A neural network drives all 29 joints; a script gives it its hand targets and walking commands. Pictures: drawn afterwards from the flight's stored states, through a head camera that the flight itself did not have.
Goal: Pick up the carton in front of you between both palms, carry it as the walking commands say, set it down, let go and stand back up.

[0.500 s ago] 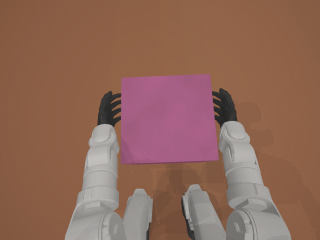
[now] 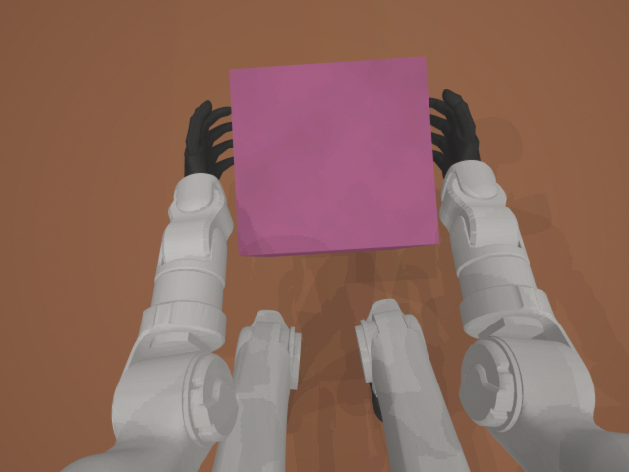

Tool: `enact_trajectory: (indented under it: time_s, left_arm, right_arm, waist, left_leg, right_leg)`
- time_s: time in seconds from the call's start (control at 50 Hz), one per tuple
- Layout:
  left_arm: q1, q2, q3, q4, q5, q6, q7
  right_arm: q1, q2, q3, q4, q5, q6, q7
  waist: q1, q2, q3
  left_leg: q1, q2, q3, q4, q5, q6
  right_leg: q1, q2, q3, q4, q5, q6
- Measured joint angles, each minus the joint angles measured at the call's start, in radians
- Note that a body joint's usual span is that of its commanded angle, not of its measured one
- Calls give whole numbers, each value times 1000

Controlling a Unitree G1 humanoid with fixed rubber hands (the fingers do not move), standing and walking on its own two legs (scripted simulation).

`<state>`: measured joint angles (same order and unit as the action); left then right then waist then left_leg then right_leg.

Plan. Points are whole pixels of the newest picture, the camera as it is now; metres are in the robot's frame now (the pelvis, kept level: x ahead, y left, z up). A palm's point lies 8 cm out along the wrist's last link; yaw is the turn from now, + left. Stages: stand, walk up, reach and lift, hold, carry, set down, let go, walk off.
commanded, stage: set down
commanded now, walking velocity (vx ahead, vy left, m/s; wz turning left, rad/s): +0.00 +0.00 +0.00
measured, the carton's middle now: (329, 179) +0.47 -0.03 -0.18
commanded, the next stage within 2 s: none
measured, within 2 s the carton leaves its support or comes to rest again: rests again in 1.06 s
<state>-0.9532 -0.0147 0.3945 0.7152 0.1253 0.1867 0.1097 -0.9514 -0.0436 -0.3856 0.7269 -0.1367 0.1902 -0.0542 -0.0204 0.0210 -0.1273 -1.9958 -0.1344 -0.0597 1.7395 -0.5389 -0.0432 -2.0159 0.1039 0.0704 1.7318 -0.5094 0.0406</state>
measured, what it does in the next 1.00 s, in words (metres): lowers itself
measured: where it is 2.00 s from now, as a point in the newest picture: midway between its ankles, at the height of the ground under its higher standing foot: (328, 396)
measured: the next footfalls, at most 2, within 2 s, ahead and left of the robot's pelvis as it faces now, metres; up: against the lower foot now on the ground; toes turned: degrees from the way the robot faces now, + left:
none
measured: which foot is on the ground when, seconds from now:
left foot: down 0.00-1.00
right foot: down 0.00-1.00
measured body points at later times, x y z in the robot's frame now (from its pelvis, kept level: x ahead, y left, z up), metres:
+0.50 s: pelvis -0.02 +0.00 -0.11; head +0.34 -0.02 +0.17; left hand +0.52 +0.12 -0.27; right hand +0.51 -0.18 -0.27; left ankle +0.09 +0.12 -0.47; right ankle +0.10 -0.12 -0.47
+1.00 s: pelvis -0.01 +0.00 -0.13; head +0.33 -0.02 +0.16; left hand +0.51 +0.12 -0.29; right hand +0.50 -0.18 -0.29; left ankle +0.09 +0.12 -0.47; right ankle +0.10 -0.12 -0.47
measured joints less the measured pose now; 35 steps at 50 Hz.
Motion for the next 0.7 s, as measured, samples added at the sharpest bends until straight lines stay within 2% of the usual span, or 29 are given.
enact_trajectory:
  time_s: [0.28,0.48,0.58,0.7]
  left_arm:
    - [-182,61,-2,85,-22,0,23]
    - [-278,115,-61,127,-97,-14,53]
    - [-269,128,-102,125,-137,-14,70]
    - [-266,129,-98,165,-132,-24,68]
  right_arm:
    - [-183,-72,4,82,17,9,-10]
    - [-285,-145,79,136,99,-5,-33]
    - [-279,-157,110,140,151,-8,-46]
    - [-286,-152,100,189,140,-19,-43]
  waist:
    - [-4,0,126]
    - [-13,3,270]
    - [-14,-7,307]
    - [-14,-4,283]
  left_leg:
    - [-189,-22,6,197,-15,-23]
    - [-265,-37,15,333,-35,-36]
    - [-254,-38,13,391,-66,-39]
    - [-266,-36,15,417,-79,-35]
  right_leg:
    - [-192,17,-5,200,-11,9]
    - [-270,17,-12,340,-32,11]
    - [-259,11,-27,397,-63,3]
    - [-269,10,-30,420,-76,3]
